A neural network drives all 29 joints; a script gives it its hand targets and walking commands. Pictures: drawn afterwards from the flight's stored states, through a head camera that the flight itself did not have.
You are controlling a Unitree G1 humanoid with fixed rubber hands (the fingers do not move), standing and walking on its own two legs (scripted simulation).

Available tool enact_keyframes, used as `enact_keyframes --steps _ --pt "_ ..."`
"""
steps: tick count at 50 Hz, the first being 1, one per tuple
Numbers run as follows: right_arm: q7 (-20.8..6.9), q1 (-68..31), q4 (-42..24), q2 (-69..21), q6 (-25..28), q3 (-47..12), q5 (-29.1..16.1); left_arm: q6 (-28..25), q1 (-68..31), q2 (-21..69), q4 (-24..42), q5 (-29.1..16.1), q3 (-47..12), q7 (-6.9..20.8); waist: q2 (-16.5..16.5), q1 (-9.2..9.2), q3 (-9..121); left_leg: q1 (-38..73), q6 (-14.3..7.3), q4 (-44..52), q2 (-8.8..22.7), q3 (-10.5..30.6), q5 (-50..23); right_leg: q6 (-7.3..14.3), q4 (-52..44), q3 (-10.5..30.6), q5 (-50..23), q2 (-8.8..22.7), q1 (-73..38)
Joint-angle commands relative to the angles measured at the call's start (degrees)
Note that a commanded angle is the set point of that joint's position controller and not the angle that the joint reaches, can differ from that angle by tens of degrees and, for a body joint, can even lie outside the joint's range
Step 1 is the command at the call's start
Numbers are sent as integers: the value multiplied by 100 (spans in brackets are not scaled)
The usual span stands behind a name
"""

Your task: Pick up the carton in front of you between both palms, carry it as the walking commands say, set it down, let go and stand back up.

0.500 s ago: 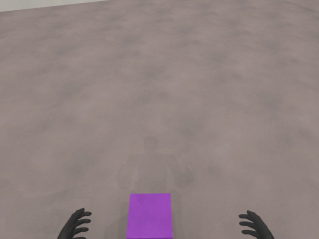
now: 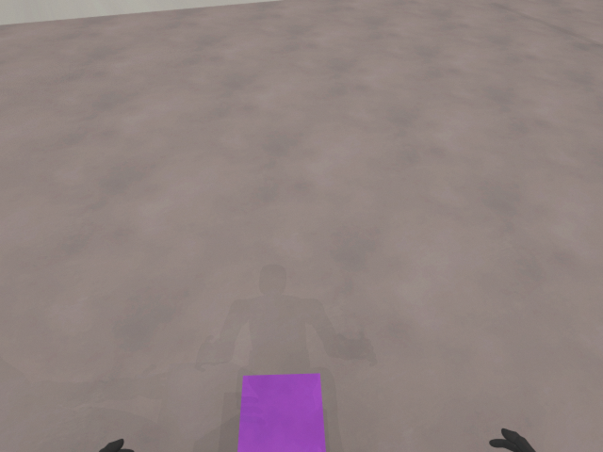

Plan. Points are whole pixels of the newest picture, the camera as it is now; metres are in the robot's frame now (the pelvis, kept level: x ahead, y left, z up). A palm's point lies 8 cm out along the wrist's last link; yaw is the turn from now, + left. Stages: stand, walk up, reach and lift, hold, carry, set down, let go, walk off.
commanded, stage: stand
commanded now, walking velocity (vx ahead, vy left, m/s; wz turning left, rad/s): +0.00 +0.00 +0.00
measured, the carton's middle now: (282, 428) +0.35 +0.05 -0.65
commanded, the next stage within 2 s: none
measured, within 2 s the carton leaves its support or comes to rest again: neither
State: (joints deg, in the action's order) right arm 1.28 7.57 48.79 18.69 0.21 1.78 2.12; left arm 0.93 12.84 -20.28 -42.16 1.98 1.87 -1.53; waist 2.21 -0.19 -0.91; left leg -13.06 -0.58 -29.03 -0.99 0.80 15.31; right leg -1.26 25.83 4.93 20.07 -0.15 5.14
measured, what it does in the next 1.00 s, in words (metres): stands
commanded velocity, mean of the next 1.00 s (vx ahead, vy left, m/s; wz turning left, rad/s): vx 0.00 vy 0.00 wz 0.00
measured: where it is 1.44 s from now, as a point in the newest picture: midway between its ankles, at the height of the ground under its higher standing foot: outside the picture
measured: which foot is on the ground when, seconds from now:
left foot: down 0.00-1.00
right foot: down 0.00-1.00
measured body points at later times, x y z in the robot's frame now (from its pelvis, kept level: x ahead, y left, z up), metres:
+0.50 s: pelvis -0.02 +0.00 +0.00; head -0.02 +0.01 +0.45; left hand +0.09 +0.30 -0.11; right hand +0.10 -0.31 -0.10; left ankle +0.00 +0.11 -0.74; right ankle -0.07 -0.14 -0.74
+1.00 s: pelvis -0.02 +0.00 +0.01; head -0.02 +0.01 +0.46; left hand +0.07 +0.31 -0.11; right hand +0.08 -0.32 -0.10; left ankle +0.00 +0.11 -0.74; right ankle -0.07 -0.14 -0.74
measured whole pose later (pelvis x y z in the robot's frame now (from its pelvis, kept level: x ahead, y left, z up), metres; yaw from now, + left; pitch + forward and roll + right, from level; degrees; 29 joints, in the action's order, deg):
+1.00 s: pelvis -0.02 +0.00 +0.01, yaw +1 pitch -2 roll +0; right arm 0.7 6.4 59.2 21.5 0.6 0.4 1.0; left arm -0.2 9.7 -22.4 -55.0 1.2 0.8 -0.9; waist 1.0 -0.3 -1.9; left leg -10.7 -0.1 -23.4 -0.6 2.0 10.3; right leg -1.0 20.7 3.5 15.6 -0.1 2.7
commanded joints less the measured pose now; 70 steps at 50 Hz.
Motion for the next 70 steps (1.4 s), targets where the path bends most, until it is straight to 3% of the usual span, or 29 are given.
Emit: enact_keyframes --steps 1,28,70 --pt "26 -189 -231 974 75 209 -6 -86 -48 -805 239 -5 189 -27 -238 1 325 702 -53 327 559 506 -1878 75 -327 127 -1727 364 478" --pt "-28 -255 500 1179 93 100 -73 -159 -258 -1018 -621 -45 100 17 -217 -9 51 636 -92 766 630 651 -1172 180 -770 232 -1200 500 406" --pt "-38 -385 972 1343 106 23 -139 -169 -572 -1197 -1287 -108 62 62 -236 -12 83 672 -94 940 678 775 -1409 203 -977 178 -1271 589 179"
